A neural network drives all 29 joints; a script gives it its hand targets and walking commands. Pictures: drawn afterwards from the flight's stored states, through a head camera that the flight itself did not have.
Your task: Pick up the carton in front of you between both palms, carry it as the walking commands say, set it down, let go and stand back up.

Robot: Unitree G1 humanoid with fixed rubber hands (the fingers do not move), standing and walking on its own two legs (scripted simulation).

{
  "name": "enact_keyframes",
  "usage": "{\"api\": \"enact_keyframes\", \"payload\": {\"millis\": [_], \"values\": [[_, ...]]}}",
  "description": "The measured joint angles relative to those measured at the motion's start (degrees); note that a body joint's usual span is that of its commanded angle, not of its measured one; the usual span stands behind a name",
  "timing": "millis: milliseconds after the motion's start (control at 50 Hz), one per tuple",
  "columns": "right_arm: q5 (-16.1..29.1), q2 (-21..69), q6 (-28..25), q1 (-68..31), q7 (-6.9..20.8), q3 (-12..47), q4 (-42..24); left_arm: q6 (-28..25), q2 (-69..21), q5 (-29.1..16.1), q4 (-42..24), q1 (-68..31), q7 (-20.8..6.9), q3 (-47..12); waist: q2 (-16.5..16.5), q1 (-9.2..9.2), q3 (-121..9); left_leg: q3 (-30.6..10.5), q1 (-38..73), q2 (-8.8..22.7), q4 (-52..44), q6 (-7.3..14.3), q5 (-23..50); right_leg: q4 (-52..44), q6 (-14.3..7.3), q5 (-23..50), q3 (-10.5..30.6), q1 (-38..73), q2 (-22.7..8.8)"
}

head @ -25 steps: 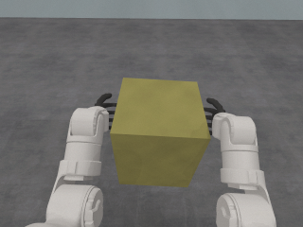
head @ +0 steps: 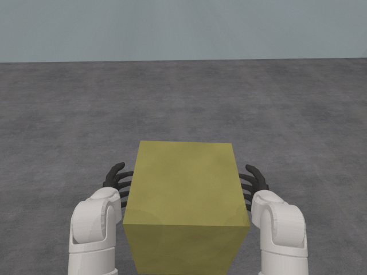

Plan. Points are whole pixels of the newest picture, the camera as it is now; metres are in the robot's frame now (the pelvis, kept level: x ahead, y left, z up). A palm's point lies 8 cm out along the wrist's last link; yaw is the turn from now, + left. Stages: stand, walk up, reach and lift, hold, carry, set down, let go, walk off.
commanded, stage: carry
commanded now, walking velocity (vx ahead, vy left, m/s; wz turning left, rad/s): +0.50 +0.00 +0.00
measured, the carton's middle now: (183, 209) +0.29 +0.00 +0.00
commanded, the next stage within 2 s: none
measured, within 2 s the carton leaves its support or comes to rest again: neither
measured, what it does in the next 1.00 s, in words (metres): walks ahead: right foot, then left foot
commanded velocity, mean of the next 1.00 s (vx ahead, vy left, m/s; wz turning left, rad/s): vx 0.50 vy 0.00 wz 0.00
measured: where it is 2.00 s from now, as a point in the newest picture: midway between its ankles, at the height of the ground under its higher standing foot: (178, 148)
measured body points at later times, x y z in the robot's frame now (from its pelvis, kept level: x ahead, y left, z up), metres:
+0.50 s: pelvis +0.32 -0.04 -0.01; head +0.30 -0.05 +0.44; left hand +0.59 +0.13 +0.07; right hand +0.61 -0.18 +0.07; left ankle +0.11 +0.06 -0.66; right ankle +0.43 -0.12 -0.73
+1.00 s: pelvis +0.64 +0.02 -0.01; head +0.62 +0.03 +0.44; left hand +0.91 +0.18 +0.07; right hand +0.92 -0.12 +0.08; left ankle +0.72 +0.10 -0.73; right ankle +0.46 -0.11 -0.67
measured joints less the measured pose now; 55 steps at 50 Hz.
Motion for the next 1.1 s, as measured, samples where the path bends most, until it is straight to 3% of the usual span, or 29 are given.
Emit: {"api": "enact_keyframes", "payload": {"millis": [60,220,380,440,460,500,560,680,840,900,940,960,1020,1060,1100], "values": [[0.42,-0.46,0.53,2.92,-0.01,0.67,-0.59,0.62,0.38,0.1,0.09,2.2,0.16,-1.96,0.55,-0.34,0.11,-0.66,4.9,0.14,-4.11,-0.36,-0.8,4.12,-0.04,4.49,-0.53,-9.6,-1.05],[1.3,-0.78,-0.07,5.9,0.01,1.31,-4.54,0.35,0.59,-0.11,-3.29,4.38,0.52,-4.25,0.8,0.02,-1.62,-2.24,17.15,0.1,-13.23,-1.75,-4.08,-16.9,2.42,16.93,-2.01,-20.93,-5.29],[1.07,-0.62,1.53,4.0,-0.01,1.51,-7.01,1.98,0.51,-0.69,-6.52,3.13,1.05,-3.44,1.18,0.11,-2.5,-3.3,28.35,1.09,-13.48,-5.37,-13.86,-29.11,0.1,23.26,-6.53,-18.66,-3.26],[0.86,-0.97,2.16,2.67,0.01,0.42,-6.54,1.71,0.24,-0.67,-4.39,1.21,1.04,-3.28,3.24,0.45,-2.11,-3.45,26.72,4.3,-0.19,-6.73,-21.35,-30.44,-2.26,22.4,-9.34,-14.73,-0.8],[0.97,-1.38,2.24,2.28,0.02,-0.13,-5.81,1.29,0.1,-0.45,-2.71,0.36,1.05,-3.47,4.01,0.85,-1.67,-4.98,22.59,5.06,9.88,-6.72,-19.81,-27.94,-3.49,20.44,-9.91,-15.0,-0.49],[1.06,-1.76,2.47,2.01,0.04,-0.88,-4.59,1.04,-0.06,-0.17,-0.29,-0.62,1.1,-3.61,3.76,1.29,-0.31,-8.63,12.66,3.65,29.02,-5.95,-17.43,-27.32,-4.68,17.26,-10.32,-13.55,-0.69],[0.49,-0.31,2.16,2.57,-0.03,-1.26,-4.17,0.83,0.13,-0.53,-0.55,0.78,1.04,-3.24,2.92,1.45,1.49,-9.01,0.8,3.18,39.2,-4.66,-12.52,-32.28,-4.2,16.94,-10.29,-8.87,-0.56],[0.4,-0.64,0.48,4.39,-0.05,1.48,-6.39,-0.63,0.49,-1.32,-4.34,3.75,0.97,-3.52,1.84,2.14,2.18,-7.63,-10.47,5.63,24.45,-5.69,-5.04,-41.29,-3.59,15.74,-9.32,0.69,0.03],[0.86,-0.7,1.37,4.83,-0.26,1.32,-11.06,0.46,0.42,-1.5,-7.86,2.92,1.04,-4.32,1.53,1.49,-0.21,-4.35,-10.18,5.65,4.98,-5.76,4.58,-45.99,-0.42,8.85,-8.41,13.06,-0.17],[0.96,-0.66,2.17,4.24,-0.26,0.76,-10.62,1.49,0.33,-1.08,-7.4,2.07,1.02,-4.21,1.1,1.52,-1.2,-1.95,-6.68,4.4,0.52,-4.68,4.54,-43.53,1.5,3.58,-7.78,16.65,-0.95],[0.91,-0.51,2.13,3.12,-0.28,0.75,-8.84,1.97,0.52,-0.79,-6.77,1.41,1.0,-3.56,-0.23,1.29,-1.31,0.05,-3.91,2.93,-0.25,-2.96,4.48,-34.84,2.49,-2.22,-7.28,15.84,-3.19],[0.69,-0.4,1.68,2.4,-0.31,0.97,-6.99,2.01,0.76,-0.74,-5.93,1.18,1.0,-2.96,-1.15,0.92,-1.14,0.79,-4.08,2.5,2.37,-1.74,2.82,-26.09,2.25,-1.88,-6.37,12.58,-4.73],[0.35,-0.28,1.43,1.63,-0.32,1.08,-3.17,2.25,0.85,-0.58,-3.44,1.13,0.97,-1.86,-0.36,0.11,0.49,1.03,-1.52,2.81,2.74,-0.97,-1.23,0.06,1.01,-0.68,-0.94,-0.98,-3.18],[0.6,-0.4,1.2,2.64,-0.3,0.83,-3.08,1.97,0.16,-0.16,-2.85,1.54,0.98,-1.9,0.1,-0.05,1.66,0.85,1.67,2.7,-0.56,-1.27,-1.48,5.96,0.18,2.68,-0.51,-8.25,-2.91],[0.88,-0.53,0.66,3.67,-0.29,0.72,-3.9,1.38,0.3,-0.1,-2.93,1.99,0.99,-2.88,0.35,-0.26,2.52,0.49,4.92,2.55,-4.0,-1.36,-1.62,4.64,0.1,6.3,-0.92,-13.62,-3.42]]}}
